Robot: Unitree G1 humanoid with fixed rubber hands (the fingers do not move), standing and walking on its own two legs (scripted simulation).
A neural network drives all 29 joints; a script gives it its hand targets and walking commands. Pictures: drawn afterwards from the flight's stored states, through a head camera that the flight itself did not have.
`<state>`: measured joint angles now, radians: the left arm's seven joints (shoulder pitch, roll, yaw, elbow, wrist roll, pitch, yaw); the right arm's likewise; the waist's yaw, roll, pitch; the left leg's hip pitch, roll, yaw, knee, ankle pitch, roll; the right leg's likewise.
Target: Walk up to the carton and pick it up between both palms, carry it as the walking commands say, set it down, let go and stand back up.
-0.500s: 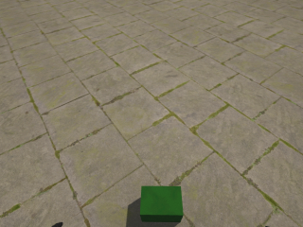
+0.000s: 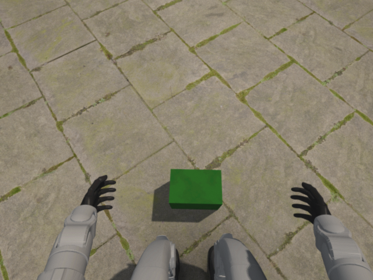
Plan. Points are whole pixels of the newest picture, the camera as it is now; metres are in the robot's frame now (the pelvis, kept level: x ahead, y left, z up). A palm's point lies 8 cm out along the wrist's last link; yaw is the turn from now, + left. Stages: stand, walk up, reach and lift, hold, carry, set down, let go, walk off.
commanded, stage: reach and lift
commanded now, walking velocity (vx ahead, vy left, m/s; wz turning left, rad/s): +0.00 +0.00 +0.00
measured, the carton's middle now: (195, 190) +0.41 -0.02 -0.63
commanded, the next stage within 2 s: none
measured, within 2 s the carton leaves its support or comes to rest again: neither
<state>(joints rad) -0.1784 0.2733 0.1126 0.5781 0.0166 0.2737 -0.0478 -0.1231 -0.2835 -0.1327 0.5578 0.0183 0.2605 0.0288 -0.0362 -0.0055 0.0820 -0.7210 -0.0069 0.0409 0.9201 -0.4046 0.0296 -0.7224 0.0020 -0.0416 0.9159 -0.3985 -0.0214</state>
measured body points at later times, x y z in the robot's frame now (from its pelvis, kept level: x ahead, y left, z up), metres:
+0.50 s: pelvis -0.05 -0.01 -0.05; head +0.18 -0.01 +0.34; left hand +0.39 +0.21 -0.14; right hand +0.37 -0.24 -0.15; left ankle +0.03 +0.10 -0.69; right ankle +0.03 -0.10 -0.69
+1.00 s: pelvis -0.05 -0.01 -0.08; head +0.24 -0.01 +0.27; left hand +0.45 +0.19 -0.19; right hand +0.43 -0.23 -0.20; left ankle +0.03 +0.10 -0.69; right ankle +0.03 -0.10 -0.69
